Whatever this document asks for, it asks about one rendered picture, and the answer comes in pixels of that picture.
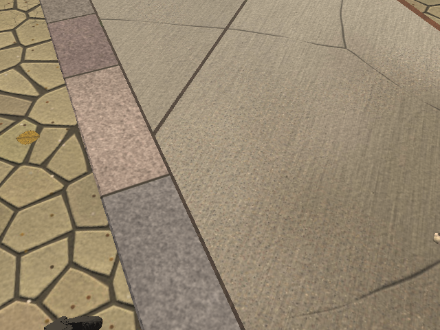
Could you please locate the left robot hand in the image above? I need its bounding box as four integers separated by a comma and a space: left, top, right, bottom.
44, 316, 102, 330

